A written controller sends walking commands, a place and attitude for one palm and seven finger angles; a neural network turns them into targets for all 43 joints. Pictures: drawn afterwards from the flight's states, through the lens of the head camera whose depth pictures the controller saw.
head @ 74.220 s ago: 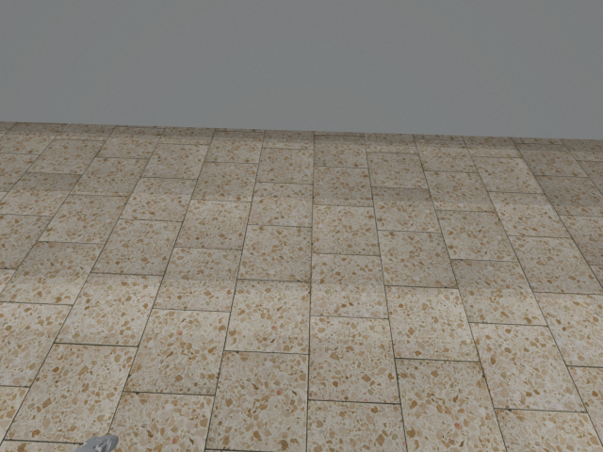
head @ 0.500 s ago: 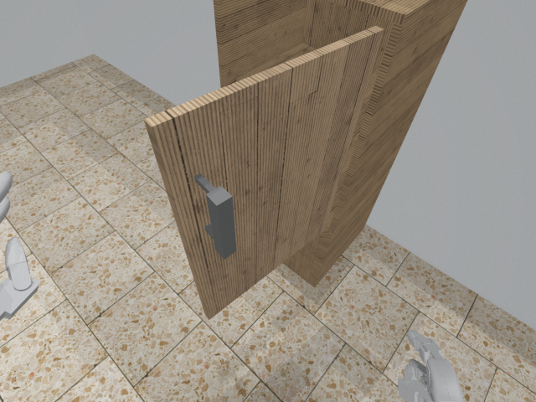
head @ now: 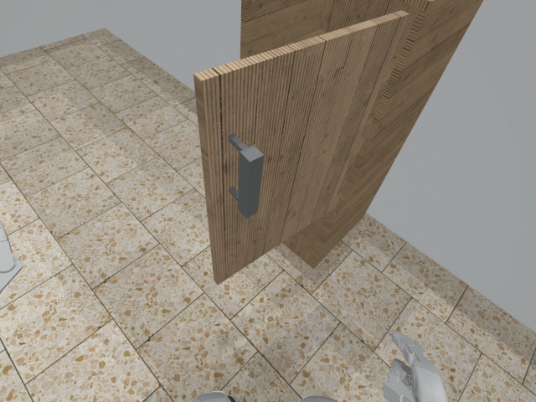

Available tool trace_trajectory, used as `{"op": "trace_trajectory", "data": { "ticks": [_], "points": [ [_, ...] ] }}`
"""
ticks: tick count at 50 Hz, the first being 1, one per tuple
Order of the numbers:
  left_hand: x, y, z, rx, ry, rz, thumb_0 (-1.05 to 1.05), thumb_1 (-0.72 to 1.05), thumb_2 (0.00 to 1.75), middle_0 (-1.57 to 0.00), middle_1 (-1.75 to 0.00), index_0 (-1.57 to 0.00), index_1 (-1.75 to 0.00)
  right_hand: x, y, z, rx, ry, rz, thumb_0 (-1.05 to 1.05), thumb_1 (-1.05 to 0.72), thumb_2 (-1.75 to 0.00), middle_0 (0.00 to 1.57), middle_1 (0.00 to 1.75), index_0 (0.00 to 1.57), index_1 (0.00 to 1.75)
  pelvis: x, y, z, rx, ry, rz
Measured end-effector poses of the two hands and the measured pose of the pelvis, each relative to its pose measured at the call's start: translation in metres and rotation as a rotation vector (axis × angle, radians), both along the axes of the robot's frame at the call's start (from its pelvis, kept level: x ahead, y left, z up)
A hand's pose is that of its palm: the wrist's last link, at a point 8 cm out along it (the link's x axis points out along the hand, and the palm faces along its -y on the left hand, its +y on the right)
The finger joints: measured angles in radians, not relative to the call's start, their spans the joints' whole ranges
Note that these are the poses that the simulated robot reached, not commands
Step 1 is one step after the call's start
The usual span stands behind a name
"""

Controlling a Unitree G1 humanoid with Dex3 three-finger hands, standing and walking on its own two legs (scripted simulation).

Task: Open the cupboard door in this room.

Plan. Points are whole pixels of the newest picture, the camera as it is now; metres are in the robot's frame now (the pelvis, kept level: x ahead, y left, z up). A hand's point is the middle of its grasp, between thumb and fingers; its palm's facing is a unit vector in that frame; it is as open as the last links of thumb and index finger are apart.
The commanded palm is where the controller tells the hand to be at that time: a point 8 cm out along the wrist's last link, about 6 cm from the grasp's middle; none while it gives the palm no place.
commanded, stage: step back with the hand held close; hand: left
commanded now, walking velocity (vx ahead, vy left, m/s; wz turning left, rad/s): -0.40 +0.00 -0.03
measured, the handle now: (241, 176) +0.43 +0.08 +0.08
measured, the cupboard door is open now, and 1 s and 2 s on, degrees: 82 82 82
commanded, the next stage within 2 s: stop stepping back and stand still in 0.12 s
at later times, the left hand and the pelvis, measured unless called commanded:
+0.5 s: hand (24, 360) +0.13 +0.23 +0.16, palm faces +0.32 -0.83 -0.45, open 7.4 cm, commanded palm +0.07 +0.27 +0.18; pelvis -0.10 -0.01 +0.00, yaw -6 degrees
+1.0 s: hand out of the picture +0.08 +0.24 +0.17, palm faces +0.40 -0.80 -0.45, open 7.4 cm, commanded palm +0.01 +0.28 +0.18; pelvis -0.14 -0.01 +0.00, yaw -4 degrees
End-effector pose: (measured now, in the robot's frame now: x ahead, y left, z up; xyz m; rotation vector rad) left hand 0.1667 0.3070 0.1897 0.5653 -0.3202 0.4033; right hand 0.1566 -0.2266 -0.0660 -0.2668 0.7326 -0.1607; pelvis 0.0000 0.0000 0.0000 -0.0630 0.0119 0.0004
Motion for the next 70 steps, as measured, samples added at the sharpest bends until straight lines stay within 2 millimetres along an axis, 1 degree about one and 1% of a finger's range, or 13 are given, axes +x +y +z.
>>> {"op": "trace_trajectory", "data": {
  "ticks": [7,15,24,35,40,45,51,56,57,59,63,67,70],
  "points": [
    [-0.014,-0.02,0.005,-0.069,0.024,-0.055,0.02,0.89,0.9,-0.21,-0.3,-0.21,-0.3,-0.023,0.004,0.01,0.041,-0.023,0.017,0.01,-0.9,-0.9,0.21,0.3,0.2,0.3,-0.027,-0.006,0.011,-0.005,0.046,-0.048],
    [-0.043,-0.056,0.002,0.012,0.094,-0.181,0.02,0.89,0.9,-0.21,-0.3,-0.21,-0.3,-0.07,-0.027,-0.004,0.056,-0.005,-0.04,0.01,-0.9,-0.9,0.21,0.3,0.21,0.3,-0.074,-0.022,0.001,0.041,0.039,-0.111],
    [-0.068,-0.038,-0.011,-0.038,0.083,-0.12,0.02,0.89,0.9,-0.22,-0.3,-0.21,-0.3,-0.14,-0.059,0.0,-0.043,0.017,-0.174,0.02,-0.91,-0.9,0.21,0.3,0.2,0.3,-0.09,-0.015,-0.002,0.065,-0.011,-0.098],
    [-0.131,-0.042,-0.001,-0.021,0.078,-0.095,0.02,0.89,0.9,-0.21,-0.3,-0.21,-0.3,-0.187,-0.044,-0.006,0.01,0.029,-0.123,0.01,-0.91,-0.9,0.21,0.3,0.2,0.3,-0.135,-0.018,0.004,0.059,-0.017,-0.087],
    [-0.137,-0.026,-0.009,-0.073,0.029,-0.031,0.02,0.89,0.9,-0.21,-0.3,-0.21,-0.3,-0.195,-0.037,-0.012,-0.01,0.061,-0.108,0.02,-0.91,-0.9,0.21,0.3,0.2,0.3,-0.136,-0.011,0.003,0.058,-0.019,-0.063],
    [-0.131,-0.014,-0.014,-0.087,0.012,-0.01,0.02,0.89,0.9,-0.21,-0.3,-0.21,-0.3,-0.186,-0.024,-0.015,-0.005,0.022,-0.103,0.02,-0.91,-0.9,0.21,0.3,0.2,0.3,-0.14,-0.002,-0.004,0.069,-0.041,-0.058],
    [-0.13,-0.029,0.0,0.001,0.042,-0.055,0.02,0.89,0.9,-0.21,-0.3,-0.21,-0.3,-0.173,-0.006,-0.012,0.083,-0.046,-0.054,0.02,-0.91,-0.9,0.21,0.3,0.2,0.3,-0.144,-0.009,-0.001,0.078,-0.04,-0.063],
    [-0.133,-0.037,-0.002,0.003,0.1,-0.071,0.02,0.89,0.9,-0.21,-0.3,-0.21,-0.3,-0.169,-0.009,-0.018,0.108,-0.016,-0.047,0.01,-0.9,-0.9,0.21,0.3,0.2,0.3,-0.142,-0.011,0.001,0.055,-0.027,-0.071],
    [-0.131,-0.036,-0.01,0.01,0.132,-0.07,0.02,0.89,0.9,-0.21,-0.3,-0.21,-0.3,-0.169,-0.012,-0.021,0.111,-0.004,-0.035,0.01,-0.9,-0.9,0.21,0.3,0.2,0.3,-0.142,-0.01,0.001,0.055,-0.017,-0.064],
    [-0.119,-0.026,-0.051,-0.044,0.294,-0.048,0.01,0.89,0.9,-0.21,-0.3,-0.21,-0.3,-0.171,-0.018,-0.034,0.119,0.06,-0.021,0.01,-0.9,-0.9,0.21,0.3,0.2,0.3,-0.142,-0.006,-0.001,0.059,-0.004,-0.041],
    [-0.121,-0.02,-0.179,-0.288,0.738,0.046,0.01,0.9,0.9,-0.2,-0.3,-0.2,-0.3,-0.186,-0.029,-0.059,0.089,0.201,-0.028,0.01,-0.91,-0.9,0.21,0.3,0.2,0.3,-0.144,0.002,-0.011,0.055,-0.006,0.001],
    [-0.179,-0.055,-0.285,-0.483,1.198,0.073,0.01,0.91,0.9,-0.2,-0.3,-0.19,-0.3,-0.216,-0.029,-0.06,0.057,0.326,-0.065,0.01,-0.91,-0.9,0.2,0.3,0.2,0.3,-0.147,0.004,-0.007,0.068,-0.02,-0.015],
    [-0.239,-0.089,-0.325,-0.598,1.45,0.072,0.01,0.92,0.9,-0.2,-0.3,-0.19,-0.3,-0.244,-0.025,-0.057,0.046,0.42,-0.094,0.01,-0.91,-0.9,0.2,0.3,0.2,0.3,-0.15,0.004,-0.001,0.065,-0.026,-0.023]
  ]
}}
